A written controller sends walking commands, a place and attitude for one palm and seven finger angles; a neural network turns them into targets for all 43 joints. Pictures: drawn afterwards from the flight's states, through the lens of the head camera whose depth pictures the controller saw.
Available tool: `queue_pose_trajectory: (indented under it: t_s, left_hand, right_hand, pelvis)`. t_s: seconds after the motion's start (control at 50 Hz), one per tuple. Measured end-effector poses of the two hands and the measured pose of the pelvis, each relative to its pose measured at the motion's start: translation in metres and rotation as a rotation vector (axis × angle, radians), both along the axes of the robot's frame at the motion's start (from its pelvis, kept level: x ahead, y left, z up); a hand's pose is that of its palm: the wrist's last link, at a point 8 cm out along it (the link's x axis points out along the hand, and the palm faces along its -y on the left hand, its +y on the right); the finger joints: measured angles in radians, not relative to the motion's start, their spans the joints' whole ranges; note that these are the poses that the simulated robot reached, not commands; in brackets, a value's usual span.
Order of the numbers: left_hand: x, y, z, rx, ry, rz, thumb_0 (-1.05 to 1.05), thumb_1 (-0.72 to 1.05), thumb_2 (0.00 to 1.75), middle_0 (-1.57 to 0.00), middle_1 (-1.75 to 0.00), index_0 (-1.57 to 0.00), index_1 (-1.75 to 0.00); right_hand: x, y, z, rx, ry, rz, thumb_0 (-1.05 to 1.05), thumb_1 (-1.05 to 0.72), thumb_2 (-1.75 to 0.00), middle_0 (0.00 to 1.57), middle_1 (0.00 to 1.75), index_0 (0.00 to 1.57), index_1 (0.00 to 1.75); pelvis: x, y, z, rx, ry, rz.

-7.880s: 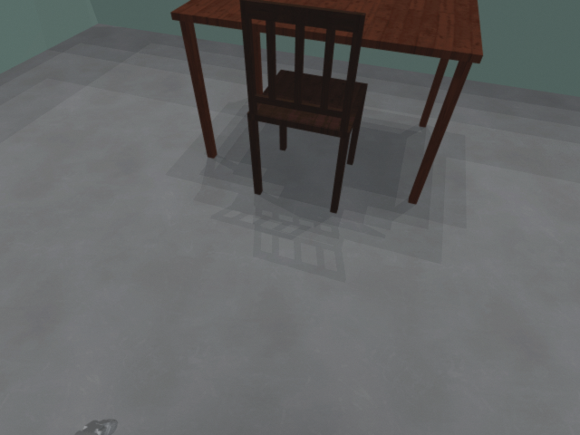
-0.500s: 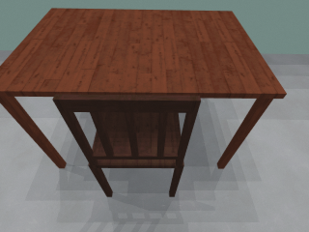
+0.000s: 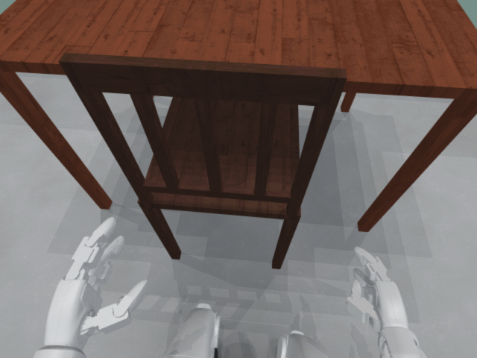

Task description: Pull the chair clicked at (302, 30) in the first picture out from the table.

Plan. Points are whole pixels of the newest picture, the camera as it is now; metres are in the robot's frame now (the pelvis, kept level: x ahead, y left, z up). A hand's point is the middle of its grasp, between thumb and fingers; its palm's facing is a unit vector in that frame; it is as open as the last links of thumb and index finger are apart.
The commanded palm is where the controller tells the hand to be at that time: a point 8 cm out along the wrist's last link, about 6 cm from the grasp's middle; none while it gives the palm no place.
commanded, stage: raise the hand toward the chair's back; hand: left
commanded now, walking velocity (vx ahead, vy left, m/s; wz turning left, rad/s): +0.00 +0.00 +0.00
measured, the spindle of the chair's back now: (211, 150) +0.48 +0.12 +0.02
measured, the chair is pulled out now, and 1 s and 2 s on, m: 0.00 0.00 0.00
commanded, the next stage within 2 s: aim the fingers beside a spindle in 1.52 s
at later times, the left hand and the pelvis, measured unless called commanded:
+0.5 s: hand (120, 258) +0.24 +0.20 +0.06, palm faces +0.01 -1.00 -0.06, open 14.9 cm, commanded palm +0.21 +0.26 +0.06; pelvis +0.01 +0.02 +0.02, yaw -1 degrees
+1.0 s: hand (94, 243) +0.25 +0.24 +0.07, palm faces +0.02 -1.00 -0.07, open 16.9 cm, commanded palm +0.23 +0.30 +0.08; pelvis +0.01 +0.04 +0.03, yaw -1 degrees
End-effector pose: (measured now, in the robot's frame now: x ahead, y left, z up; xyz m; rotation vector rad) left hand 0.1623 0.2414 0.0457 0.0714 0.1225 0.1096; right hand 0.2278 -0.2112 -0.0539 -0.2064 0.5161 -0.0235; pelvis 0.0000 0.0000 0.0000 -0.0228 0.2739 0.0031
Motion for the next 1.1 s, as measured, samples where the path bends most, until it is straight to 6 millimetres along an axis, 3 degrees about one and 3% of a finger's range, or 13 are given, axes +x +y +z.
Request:
queue_pose_trajectory:
  t_s: [0.14, 0.24, 0.34, 0.5, 0.76, 0.9, 1.1]
  left_hand:
    - [0.039, -0.002, 0.007, -0.025, -0.032, -0.121, 0.01, 0.26, 0.63, -0.14, -0.20, -0.14, -0.20]
    - [0.055, -0.002, 0.007, -0.043, 0.040, -0.129, 0.00, 0.14, 0.58, -0.13, -0.19, -0.13, -0.18]
    - [0.057, 0.007, 0.015, -0.021, 0.006, -0.088, 0.00, 0.03, 0.53, -0.12, -0.17, -0.12, -0.16]
    - [0.056, 0.017, 0.015, -0.018, -0.031, -0.094, 0.00, -0.16, 0.45, -0.10, -0.14, -0.10, -0.13]
    - [0.057, 0.037, 0.027, -0.012, -0.051, -0.077, -0.01, -0.43, 0.33, -0.07, -0.10, -0.07, -0.09]
    - [0.061, 0.048, 0.028, -0.009, -0.041, -0.083, -0.01, -0.48, 0.31, -0.07, -0.09, -0.07, -0.08]
    - [0.076, 0.059, 0.031, -0.005, -0.040, -0.090, -0.01, -0.50, 0.30, -0.06, -0.09, -0.06, -0.08]
  right_hand:
    - [-0.040, 0.004, -0.032, 0.027, 0.175, -0.049, 0.01, -0.90, -0.90, 0.20, 0.30, 0.21, 0.30]
    - [-0.071, -0.014, -0.028, 0.010, 0.250, -0.161, 0.01, -0.90, -0.90, 0.20, 0.30, 0.21, 0.30]
    - [-0.086, -0.032, -0.017, -0.045, 0.272, -0.214, 0.01, -0.90, -0.90, 0.20, 0.30, 0.20, 0.30]
    - [-0.072, -0.033, -0.004, -0.094, 0.221, -0.197, 0.01, -0.90, -0.90, 0.20, 0.30, 0.20, 0.30]
    - [-0.034, 0.020, 0.011, -0.032, 0.123, -0.074, 0.01, -0.90, -0.90, 0.20, 0.30, 0.20, 0.30]
    - [-0.038, 0.028, 0.012, -0.036, 0.142, -0.056, 0.01, -0.90, -0.90, 0.20, 0.30, 0.21, 0.30]
    - [-0.060, 0.011, 0.013, -0.080, 0.202, -0.103, 0.01, -0.90, -0.90, 0.20, 0.30, 0.21, 0.30]
  pelvis:
    - [0.001, 0.000, 0.004, -0.008, 0.024, 0.005]
    - [0.006, 0.006, 0.016, 0.001, 0.024, -0.014]
    - [0.009, 0.013, 0.022, 0.003, 0.028, -0.027]
    - [0.009, 0.023, 0.022, -0.012, 0.024, -0.021]
    - [0.007, 0.035, 0.028, -0.032, -0.001, -0.004]
    - [0.007, 0.039, 0.031, -0.038, -0.008, 0.001]
    - [0.010, 0.042, 0.035, -0.042, -0.007, -0.002]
